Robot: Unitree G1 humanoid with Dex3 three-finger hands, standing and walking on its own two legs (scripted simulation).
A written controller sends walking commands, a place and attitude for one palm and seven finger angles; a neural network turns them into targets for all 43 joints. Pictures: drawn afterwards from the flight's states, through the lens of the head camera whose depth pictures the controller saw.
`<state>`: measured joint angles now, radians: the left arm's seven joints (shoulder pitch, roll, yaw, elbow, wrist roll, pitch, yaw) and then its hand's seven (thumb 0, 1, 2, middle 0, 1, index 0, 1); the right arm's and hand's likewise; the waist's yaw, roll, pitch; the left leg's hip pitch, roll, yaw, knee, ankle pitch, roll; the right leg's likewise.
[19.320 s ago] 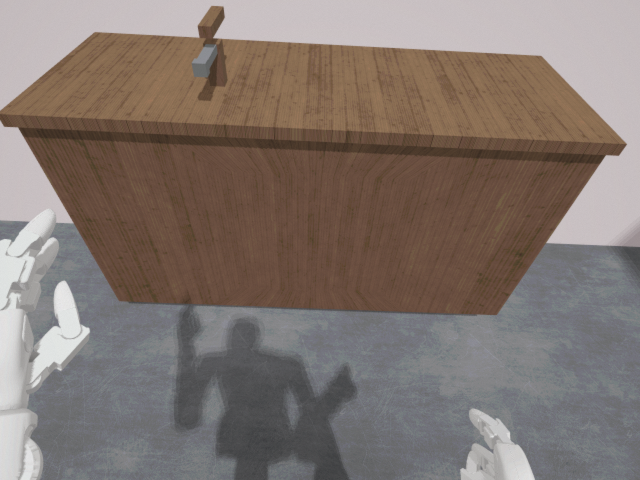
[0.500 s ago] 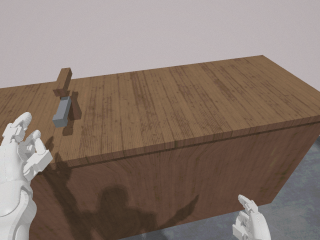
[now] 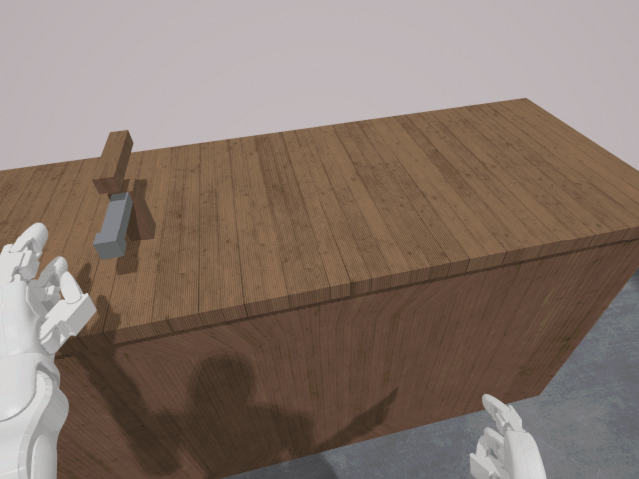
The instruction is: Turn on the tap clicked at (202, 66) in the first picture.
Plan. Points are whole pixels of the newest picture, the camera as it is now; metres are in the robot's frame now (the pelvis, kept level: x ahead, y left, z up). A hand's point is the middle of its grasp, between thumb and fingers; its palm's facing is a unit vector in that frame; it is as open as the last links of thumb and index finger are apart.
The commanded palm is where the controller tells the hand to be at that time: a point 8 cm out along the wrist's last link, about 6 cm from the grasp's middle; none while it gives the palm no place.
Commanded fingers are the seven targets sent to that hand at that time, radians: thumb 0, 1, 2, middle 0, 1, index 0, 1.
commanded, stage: reach beside the lever's end, fingers flat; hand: left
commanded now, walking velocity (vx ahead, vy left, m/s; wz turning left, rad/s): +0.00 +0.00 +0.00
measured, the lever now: (110, 244) +0.34 +0.33 +0.14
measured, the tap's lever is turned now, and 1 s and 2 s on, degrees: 0 0 1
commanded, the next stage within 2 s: push the lever round in 1.18 s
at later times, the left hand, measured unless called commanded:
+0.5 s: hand (84, 282) +0.27 +0.32 +0.14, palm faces +0.60 -0.80 -0.10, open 7.8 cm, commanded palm +0.23 +0.36 +0.14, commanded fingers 0.00 0.90 0.90 -0.15 -0.16 -0.15 -0.16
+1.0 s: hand (85, 272) +0.29 +0.35 +0.13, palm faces +0.57 -0.81 -0.09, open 7.9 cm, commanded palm +0.24 +0.38 +0.13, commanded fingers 0.00 0.90 0.90 -0.15 -0.15 -0.15 -0.15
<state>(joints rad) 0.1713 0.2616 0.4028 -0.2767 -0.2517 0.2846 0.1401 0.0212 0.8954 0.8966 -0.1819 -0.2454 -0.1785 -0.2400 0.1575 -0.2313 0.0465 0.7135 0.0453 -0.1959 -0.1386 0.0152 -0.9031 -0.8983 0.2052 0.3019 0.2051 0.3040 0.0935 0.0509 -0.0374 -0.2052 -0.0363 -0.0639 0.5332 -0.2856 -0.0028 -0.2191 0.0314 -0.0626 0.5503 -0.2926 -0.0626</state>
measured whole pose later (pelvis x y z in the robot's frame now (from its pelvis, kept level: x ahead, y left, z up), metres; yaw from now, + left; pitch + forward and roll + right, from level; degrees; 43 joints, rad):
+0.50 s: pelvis +0.00 +0.00 +0.00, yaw +0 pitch +0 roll +1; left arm 0.00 0.35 0.50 0.04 -0.24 0.21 0.08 0.02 0.89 0.90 -0.16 -0.18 -0.16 -0.18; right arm 0.18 -0.25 0.03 0.71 0.06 -0.17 -0.15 0.01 -0.90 -0.90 0.21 0.30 0.21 0.30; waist 0.07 0.04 -0.05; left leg -0.26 -0.03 -0.06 0.55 -0.30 -0.01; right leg -0.27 0.04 -0.06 0.56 -0.30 -0.07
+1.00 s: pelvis +0.00 +0.00 +0.00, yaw -1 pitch +3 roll +0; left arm -0.10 0.40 0.55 0.27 -0.23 0.08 0.01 0.02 0.90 0.90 -0.15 -0.15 -0.15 -0.15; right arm 0.25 -0.26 0.02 0.70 0.06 -0.18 -0.13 0.01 -0.90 -0.90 0.21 0.30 0.21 0.30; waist 0.04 0.04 -0.06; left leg -0.33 -0.03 -0.05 0.59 -0.31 0.00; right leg -0.34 0.04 -0.05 0.59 -0.30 -0.06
